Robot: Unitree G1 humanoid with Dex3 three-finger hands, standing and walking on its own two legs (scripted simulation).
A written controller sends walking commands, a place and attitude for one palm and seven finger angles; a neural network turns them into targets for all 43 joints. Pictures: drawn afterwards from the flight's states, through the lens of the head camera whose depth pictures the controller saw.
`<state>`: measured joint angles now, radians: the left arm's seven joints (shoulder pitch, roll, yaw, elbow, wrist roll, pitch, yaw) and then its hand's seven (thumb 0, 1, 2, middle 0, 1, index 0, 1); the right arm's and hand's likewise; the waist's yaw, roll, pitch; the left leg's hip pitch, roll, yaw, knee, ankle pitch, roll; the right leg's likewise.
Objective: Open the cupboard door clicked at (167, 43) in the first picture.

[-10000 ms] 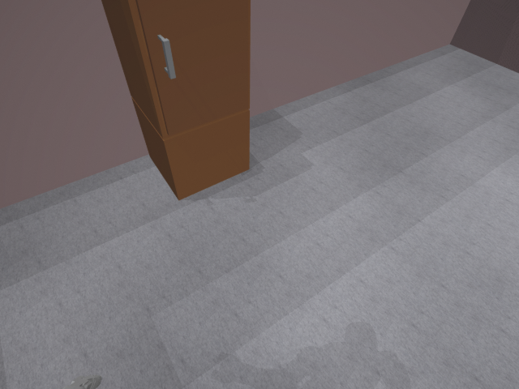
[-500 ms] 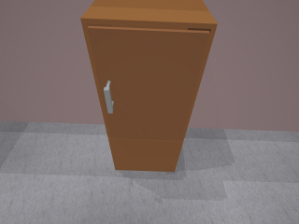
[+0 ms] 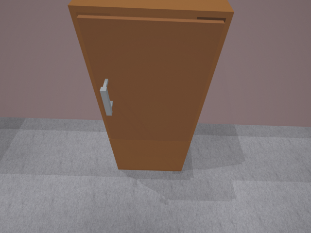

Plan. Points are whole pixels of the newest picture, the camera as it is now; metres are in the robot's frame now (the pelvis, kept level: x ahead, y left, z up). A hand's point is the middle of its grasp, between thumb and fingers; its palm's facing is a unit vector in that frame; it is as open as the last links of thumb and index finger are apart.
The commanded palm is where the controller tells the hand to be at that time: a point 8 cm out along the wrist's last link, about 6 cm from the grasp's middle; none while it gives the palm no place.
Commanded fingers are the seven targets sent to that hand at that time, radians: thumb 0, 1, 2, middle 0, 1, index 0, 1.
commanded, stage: come to a stop and stand still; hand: left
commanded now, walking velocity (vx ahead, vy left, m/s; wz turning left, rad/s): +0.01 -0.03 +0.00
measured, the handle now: (107, 97) +0.54 +0.21 -0.01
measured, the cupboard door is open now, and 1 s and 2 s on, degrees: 0 0 0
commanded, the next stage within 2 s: look again from close up in 0.54 s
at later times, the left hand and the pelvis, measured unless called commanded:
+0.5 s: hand out of the picture +0.01 +0.21 -0.16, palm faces -0.03 -0.97 -0.25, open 7.4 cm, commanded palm none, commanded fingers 0.00 0.90 0.90 -0.20 -0.30 -0.20 -0.30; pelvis -0.04 +0.01 +0.00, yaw +0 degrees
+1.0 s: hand out of the picture +0.02 +0.19 -0.17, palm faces -0.02 -0.98 -0.22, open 7.4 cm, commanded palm none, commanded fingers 0.00 0.90 0.90 -0.20 -0.30 -0.20 -0.30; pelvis -0.01 +0.00 +0.00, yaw -1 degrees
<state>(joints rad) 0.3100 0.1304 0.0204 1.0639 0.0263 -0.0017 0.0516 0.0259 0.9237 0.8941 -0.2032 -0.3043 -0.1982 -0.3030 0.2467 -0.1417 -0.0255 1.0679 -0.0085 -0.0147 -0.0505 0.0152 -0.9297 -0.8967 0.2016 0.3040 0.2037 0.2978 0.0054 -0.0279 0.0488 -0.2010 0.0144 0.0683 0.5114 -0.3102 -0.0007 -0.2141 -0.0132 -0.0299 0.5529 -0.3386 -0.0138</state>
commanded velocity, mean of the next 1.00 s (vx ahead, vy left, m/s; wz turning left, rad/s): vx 0.00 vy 0.00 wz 0.00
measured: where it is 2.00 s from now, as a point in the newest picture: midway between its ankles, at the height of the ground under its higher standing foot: outside the picture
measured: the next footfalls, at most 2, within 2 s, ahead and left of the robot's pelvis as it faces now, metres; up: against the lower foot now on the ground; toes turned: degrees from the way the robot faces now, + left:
none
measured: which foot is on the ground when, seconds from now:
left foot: down 0.00-1.00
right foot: down 0.00-1.00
